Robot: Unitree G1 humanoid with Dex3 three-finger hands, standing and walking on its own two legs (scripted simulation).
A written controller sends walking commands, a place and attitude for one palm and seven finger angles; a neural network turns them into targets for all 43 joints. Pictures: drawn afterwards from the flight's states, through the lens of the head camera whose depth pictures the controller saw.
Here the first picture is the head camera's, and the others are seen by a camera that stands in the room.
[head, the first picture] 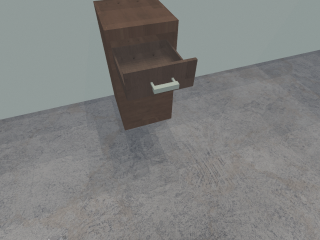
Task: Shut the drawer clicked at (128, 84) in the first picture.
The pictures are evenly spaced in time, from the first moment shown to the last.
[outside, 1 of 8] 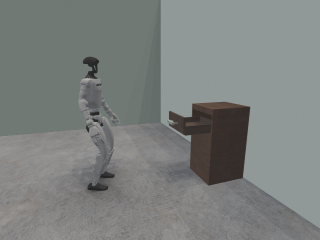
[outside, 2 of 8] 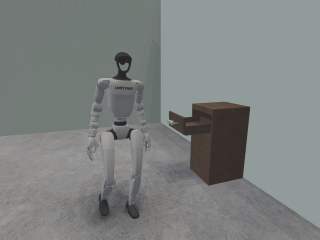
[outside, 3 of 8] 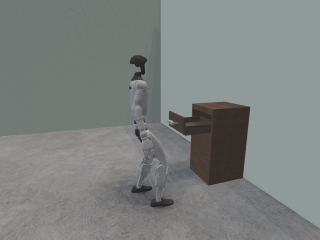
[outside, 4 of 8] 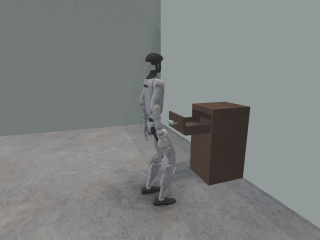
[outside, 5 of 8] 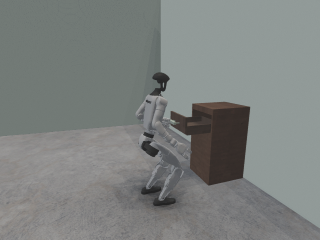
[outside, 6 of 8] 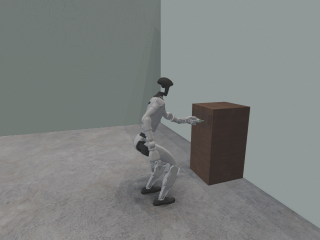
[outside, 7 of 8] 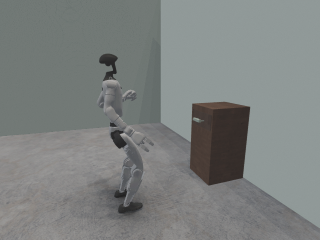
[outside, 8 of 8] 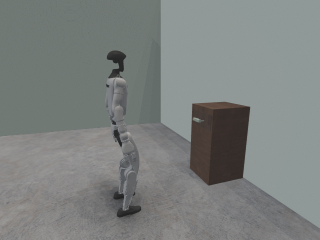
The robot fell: no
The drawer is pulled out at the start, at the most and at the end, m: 0.30 0.30 0.00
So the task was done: yes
